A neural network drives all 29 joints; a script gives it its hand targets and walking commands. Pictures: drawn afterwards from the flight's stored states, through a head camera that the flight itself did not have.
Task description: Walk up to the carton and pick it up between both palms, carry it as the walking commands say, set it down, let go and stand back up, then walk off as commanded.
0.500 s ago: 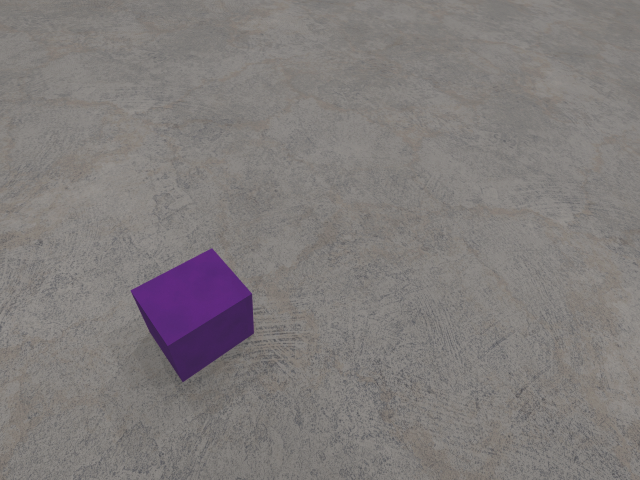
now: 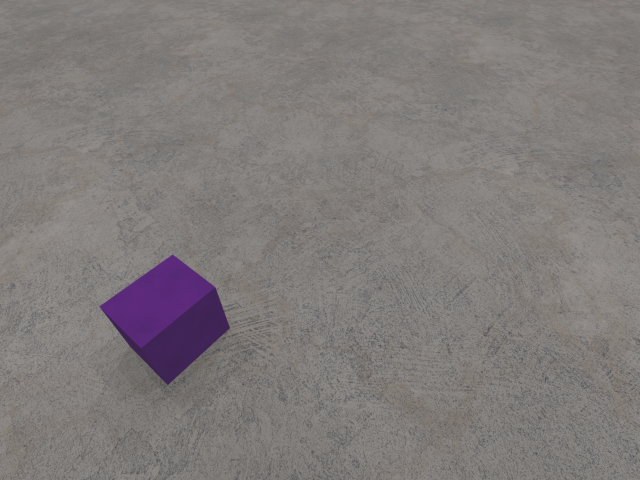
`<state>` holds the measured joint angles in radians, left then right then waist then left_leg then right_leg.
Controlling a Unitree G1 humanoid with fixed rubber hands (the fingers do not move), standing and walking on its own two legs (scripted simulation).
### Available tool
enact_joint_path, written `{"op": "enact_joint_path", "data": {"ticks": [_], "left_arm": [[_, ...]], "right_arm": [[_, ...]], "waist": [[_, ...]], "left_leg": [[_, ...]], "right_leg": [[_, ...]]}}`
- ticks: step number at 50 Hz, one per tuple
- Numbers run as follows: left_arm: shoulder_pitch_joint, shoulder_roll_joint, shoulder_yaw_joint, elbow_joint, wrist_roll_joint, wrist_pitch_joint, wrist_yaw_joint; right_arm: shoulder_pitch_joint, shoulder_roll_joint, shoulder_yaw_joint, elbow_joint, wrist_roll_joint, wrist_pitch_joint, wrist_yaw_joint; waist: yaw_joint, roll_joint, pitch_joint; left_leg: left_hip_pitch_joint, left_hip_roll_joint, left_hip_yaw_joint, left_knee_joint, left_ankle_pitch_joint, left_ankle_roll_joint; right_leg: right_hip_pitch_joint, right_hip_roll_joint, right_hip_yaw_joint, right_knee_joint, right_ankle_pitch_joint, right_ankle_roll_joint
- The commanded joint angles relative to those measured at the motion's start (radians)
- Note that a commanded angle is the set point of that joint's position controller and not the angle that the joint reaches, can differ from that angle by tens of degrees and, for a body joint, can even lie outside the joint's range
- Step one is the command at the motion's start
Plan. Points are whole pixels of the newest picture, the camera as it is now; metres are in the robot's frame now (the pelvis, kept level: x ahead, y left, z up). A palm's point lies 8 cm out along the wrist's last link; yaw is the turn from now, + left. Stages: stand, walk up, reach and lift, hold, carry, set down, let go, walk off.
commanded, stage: walk off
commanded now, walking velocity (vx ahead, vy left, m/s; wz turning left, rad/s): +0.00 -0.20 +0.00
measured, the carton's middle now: (170, 318) +0.79 +0.50 -0.65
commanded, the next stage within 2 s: stand in 1.84 s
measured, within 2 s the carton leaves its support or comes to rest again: neither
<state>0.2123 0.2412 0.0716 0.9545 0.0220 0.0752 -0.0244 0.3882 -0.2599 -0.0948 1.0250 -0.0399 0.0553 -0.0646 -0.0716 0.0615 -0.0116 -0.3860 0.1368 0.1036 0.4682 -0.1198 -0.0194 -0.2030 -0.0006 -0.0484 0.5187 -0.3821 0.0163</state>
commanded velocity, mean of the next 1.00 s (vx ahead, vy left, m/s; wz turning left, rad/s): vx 0.00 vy -0.20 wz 0.00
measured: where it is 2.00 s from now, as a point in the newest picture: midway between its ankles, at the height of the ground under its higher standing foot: outside the picture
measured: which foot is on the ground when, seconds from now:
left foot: down 0.00-0.00, up 0.02-0.36, down 0.38-0.78, up 0.80-1.00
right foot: up 0.00-0.00, down 0.02-0.40, up 0.42-0.76, down 0.78-1.00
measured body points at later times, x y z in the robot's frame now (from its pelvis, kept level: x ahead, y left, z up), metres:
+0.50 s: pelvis -0.03 -0.08 +0.01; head -0.01 -0.05 +0.46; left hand -0.04 +0.15 -0.16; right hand +0.03 -0.34 -0.12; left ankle -0.09 +0.02 -0.74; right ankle -0.06 -0.19 -0.67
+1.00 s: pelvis -0.01 -0.21 +0.00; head +0.02 -0.21 +0.45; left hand +0.07 +0.03 -0.15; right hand +0.01 -0.47 -0.15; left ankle -0.04 -0.11 -0.67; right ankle +0.01 -0.31 -0.74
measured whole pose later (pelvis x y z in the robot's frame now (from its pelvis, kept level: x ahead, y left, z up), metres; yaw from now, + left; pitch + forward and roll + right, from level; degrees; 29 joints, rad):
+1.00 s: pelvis -0.01 -0.21 +0.00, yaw +2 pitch +1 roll -1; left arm 0.19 0.20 0.01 0.93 0.04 0.05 0.01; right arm 0.29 -0.22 -0.07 1.02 -0.03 0.06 -0.05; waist -0.02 0.02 0.01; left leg -0.47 0.08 0.10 1.08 -0.45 -0.01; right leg -0.27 0.00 -0.13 0.50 -0.25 -0.04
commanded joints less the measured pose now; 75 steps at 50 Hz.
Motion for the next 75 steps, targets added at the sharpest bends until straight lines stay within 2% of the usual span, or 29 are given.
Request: {"op": "enact_joint_path", "data": {"ticks": [1, 4, 9, 12, 16, 18, 19, 20, 22, 23, 24, 26, 28, 31, 35, 37, 39, 41, 43, 48, 52, 54, 55, 56, 57, 60, 66, 71, 75], "left_arm": [[0.091, 0.163, 0.01, -0.03, 0.007, -0.017, 0.01], [-0.036, 0.163, -0.008, -0.072, 0.014, -0.024, 0.034], [0.071, 0.079, -0.048, -0.039, 0.001, -0.046, 0.043], [0.176, 0.036, -0.06, 0.009, 0.017, -0.047, 0.053], [0.203, 0.043, -0.045, 0.026, 0.016, -0.038, 0.049], [0.186, 0.099, -0.023, 0.023, 0.0, -0.036, 0.063], [0.159, 0.051, -0.032, -0.009, -0.009, -0.047, 0.055], [0.132, 0.039, -0.027, -0.027, -0.003, -0.044, 0.041], [0.048, 0.026, -0.024, -0.06, 0.018, -0.035, 0.027], [0.067, 0.063, -0.008, -0.031, 0.017, -0.035, 0.02], [0.083, 0.049, -0.004, -0.035, 0.023, -0.035, 0.015], [0.158, 0.005, -0.009, 0.006, 0.032, -0.017, 0.01], [0.169, -0.016, -0.014, -0.001, 0.013, -0.019, 0.007], [-0.012, -0.002, -0.015, -0.068, 0.004, -0.027, -0.001], [0.028, 0.046, -0.008, -0.059, 0.003, -0.032, -0.005], [0.129, 0.051, -0.002, -0.02, 0.011, -0.038, -0.004], [0.227, 0.209, 0.026, 0.004, 0.013, -0.056, 0.025], [0.152, 0.128, 0.0, 0.001, 0.005, -0.049, 0.027], [0.073, 0.146, 0.001, -0.021, 0.0, -0.039, 0.034], [-0.034, 0.092, -0.037, -0.064, 0.015, -0.029, 0.043], [0.02, 0.075, -0.042, -0.052, 0.024, -0.03, 0.045], [0.019, 0.062, -0.036, -0.032, -0.001, -0.025, 0.042], [0.012, 0.083, -0.029, -0.049, -0.009, -0.029, 0.042], [0.037, 0.016, -0.036, -0.077, -0.014, -0.042, 0.04], [-0.002, 0.093, -0.007, -0.064, 0.006, -0.025, 0.039], [-0.017, 0.051, -0.006, -0.038, 0.031, -0.018, 0.019], [0.045, -0.01, -0.012, 0.004, 0.002, -0.018, 0.011], [-0.024, 0.017, -0.016, -0.035, -0.006, 0.003, 0.007], [-0.008, 0.042, -0.015, -0.049, -0.003, -0.01, 0.003]], "right_arm": [[-0.062, -0.048, -0.013, -0.074, -0.001, 0.013, -0.005], [-0.068, -0.038, -0.015, -0.076, 0.004, 0.023, 0.021], [-0.001, -0.03, -0.003, -0.037, 0.005, 0.007, 0.012], [-0.136, -0.033, 0.004, -0.099, 0.039, -0.01, 0.007], [-0.117, -0.038, 0.02, -0.082, 0.053, -0.028, -0.005], [0.006, -0.011, 0.024, -0.03, 0.057, -0.029, -0.007], [0.06, -0.108, -0.007, -0.026, 0.034, -0.036, -0.023], [0.054, -0.225, -0.04, -0.025, 0.024, -0.026, -0.025], [0.014, -0.152, -0.017, -0.035, 0.024, -0.03, -0.043], [-0.044, -0.117, -0.002, -0.049, 0.025, -0.044, -0.032], [-0.065, -0.044, 0.021, -0.033, 0.024, -0.051, -0.035], [-0.105, -0.063, 0.02, -0.048, 0.029, -0.056, -0.032], [-0.098, -0.111, 0.008, -0.048, 0.02, -0.052, -0.022], [0.022, -0.157, -0.017, 0.004, 0.013, -0.061, -0.01], [-0.001, -0.17, -0.03, 0.009, 0.012, -0.05, 0.004], [0.028, -0.118, -0.021, 0.012, 0.013, -0.049, 0.0], [-0.037, 0.011, 0.016, -0.045, 0.012, -0.036, -0.012], [-0.068, -0.023, 0.008, -0.055, 0.027, -0.002, -0.012], [-0.037, 0.011, 0.021, -0.024, 0.019, 0.0, 0.004], [0.028, 0.009, 0.015, -0.016, 0.007, -0.002, 0.008], [-0.058, 0.03, 0.028, -0.051, 0.008, -0.01, -0.004], [0.048, 0.028, 0.028, -0.031, 0.02, -0.034, -0.007], [0.132, -0.016, 0.019, -0.006, 0.017, -0.044, -0.012], [0.177, -0.117, 0.003, -0.001, -0.014, -0.045, -0.016], [0.102, -0.112, 0.009, -0.013, -0.005, -0.038, -0.018], [0.015, 0.006, 0.042, -0.02, 0.018, -0.049, -0.016], [0.022, -0.069, 0.027, -0.021, 0.019, -0.095, -0.023], [0.043, -0.075, 0.012, -0.017, -0.002, -0.08, 0.002], [0.028, -0.148, -0.022, -0.007, -0.012, -0.056, -0.001]], "waist": [[0.082, -0.456, 0.145], [0.025, -0.2, 0.159], [0.042, -0.115, 0.027], [0.094, -0.273, 0.023], [0.08, -0.115, 0.003], [0.016, -0.026, -0.003], [-0.006, 0.118, -0.034], [-0.02, 0.257, 0.0], [0.008, 0.13, 0.032], [0.031, -0.004, 0.056], [0.059, 0.052, 0.094], [0.087, -0.04, 0.091], [0.083, 0.103, 0.064], [-0.01, 0.174, 0.044], [0.008, 0.249, 0.015], [0.062, 0.036, -0.043], [0.133, -0.447, -0.145], [0.108, -0.28, -0.072], [0.088, -0.238, 0.009], [0.03, -0.196, 0.029], [0.078, -0.199, 0.056], [0.002, -0.056, 0.011], [-0.045, 0.1, -0.022], [-0.033, 0.372, -0.017], [0.003, 0.191, 0.047], [0.049, -0.012, 0.154], [0.048, 0.068, -0.037], [0.019, 0.227, 0.027], [0.012, 0.274, 0.026]], "left_leg": [[-0.281, -0.08, -0.015, 0.407, -0.471, 0.017], [-0.114, -0.13, -0.095, 0.675, -0.321, 0.027], [-0.188, -0.064, -0.053, 0.622, -0.24, 0.025], [-0.174, -0.055, -0.056, 0.43, -0.292, 0.023], [0.019, -0.117, 0.006, 0.081, -0.399, 0.037], [0.274, -0.035, -0.077, -0.12, -0.054, 0.051], [0.449, 0.145, -0.249, -0.173, 0.037, 0.083], [0.544, 0.394, -0.467, -0.203, 0.259, 0.195], [0.291, 0.416, -0.4, -0.208, 0.352, 0.278], [0.254, 0.336, -0.335, -0.217, 0.288, 0.256], [0.231, 0.294, -0.276, -0.216, 0.207, 0.217], [0.285, 0.19, -0.112, -0.175, 0.26, 0.135], [0.27, 0.156, -0.065, -0.163, 0.273, 0.111], [0.247, 0.145, -0.092, -0.125, 0.349, 0.114], [0.241, 0.143, -0.055, -0.028, 0.433, 0.068], [0.115, 0.1, -0.031, 0.124, 0.275, 0.023], [-0.181, -0.09, 0.025, 0.532, -0.588, -0.02], [-0.153, -0.048, -0.113, 0.687, -0.506, 0.007], [-0.116, -0.03, -0.094, 0.688, -0.405, 0.028], [-0.007, -0.049, -0.014, 0.612, -0.319, 0.018], [0.018, -0.047, 0.018, 0.337, -0.38, 0.038], [0.231, -0.048, 0.016, 0.044, -0.194, 0.037], [0.368, 0.07, -0.145, -0.094, -0.103, 0.048], [0.398, 0.41, -0.526, -0.285, -0.065, 0.109], [0.252, 0.418, -0.491, -0.268, 0.028, 0.159], [0.088, 0.274, -0.27, -0.247, -0.035, 0.136], [0.385, 0.202, -0.074, -0.113, 0.531, 0.11], [0.283, 0.145, -0.004, -0.131, 0.393, 0.101], [0.222, 0.216, -0.053, -0.108, 0.288, 0.117]], "right_leg": [[-0.085, -0.285, 0.384, -0.422, -0.304, -0.12], [-0.353, -0.17, 0.192, -0.38, -0.071, -0.089], [-0.005, -0.128, 0.132, -0.248, 0.279, -0.057], [0.063, -0.202, 0.281, -0.218, 0.353, -0.131], [0.112, -0.187, 0.257, -0.166, 0.519, -0.187], [-0.087, -0.131, 0.185, -0.086, 0.412, -0.092], [-0.247, -0.052, 0.106, 0.028, 0.306, -0.037], [-0.503, 0.043, 0.003, 0.285, -0.063, 0.03], [-0.403, -0.012, 0.1, 0.556, -0.072, -0.001], [-0.403, 0.002, 0.107, 0.567, -0.027, 0.014], [-0.421, -0.025, 0.141, 0.566, 0.033, 0.022], [-0.429, -0.022, 0.123, 0.519, 0.081, 0.041], [-0.383, -0.005, 0.07, 0.418, 0.097, 0.063], [-0.251, 0.008, -0.043, 0.218, 0.081, 0.081], [-0.105, 0.013, -0.09, 0.006, 0.134, 0.055], [0.129, -0.009, -0.09, -0.121, 0.35, 0.036], [0.339, -0.352, 0.27, -0.142, 0.869, -0.119], [0.134, -0.298, 0.107, -0.15, 0.71, -0.173], [-0.01, -0.218, 0.025, -0.178, 0.407, -0.114], [-0.197, -0.205, 0.041, -0.215, 0.194, -0.181], [-0.148, -0.241, 0.15, -0.214, 0.186, -0.231], [-0.212, -0.195, 0.107, -0.081, 0.232, -0.175], [-0.323, -0.131, 0.064, 0.03, 0.115, -0.117], [-0.471, 0.015, -0.036, 0.297, -0.109, -0.032], [-0.437, -0.003, 0.094, 0.482, -0.098, -0.027], [-0.408, -0.026, 0.165, 0.587, 0.047, -0.007], [-0.405, -0.011, 0.09, 0.535, 0.13, 0.065], [-0.315, -0.04, 0.003, 0.314, 0.137, 0.104], [-0.165, -0.042, -0.073, 0.111, -0.006, 0.08]]}}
